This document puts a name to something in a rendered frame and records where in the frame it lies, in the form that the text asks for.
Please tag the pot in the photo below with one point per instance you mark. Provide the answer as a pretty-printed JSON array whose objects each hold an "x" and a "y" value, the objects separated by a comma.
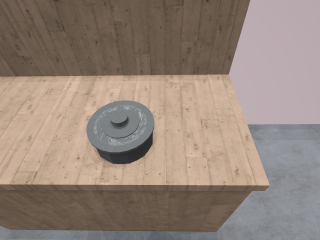
[{"x": 128, "y": 157}]

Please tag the table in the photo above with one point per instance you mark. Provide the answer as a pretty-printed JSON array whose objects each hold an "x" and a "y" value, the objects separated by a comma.
[{"x": 62, "y": 60}]

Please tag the lid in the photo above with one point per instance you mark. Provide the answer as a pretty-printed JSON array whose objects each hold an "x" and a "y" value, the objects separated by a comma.
[{"x": 117, "y": 140}]

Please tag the knob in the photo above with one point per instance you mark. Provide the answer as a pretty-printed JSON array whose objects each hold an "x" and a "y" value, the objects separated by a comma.
[{"x": 119, "y": 118}]

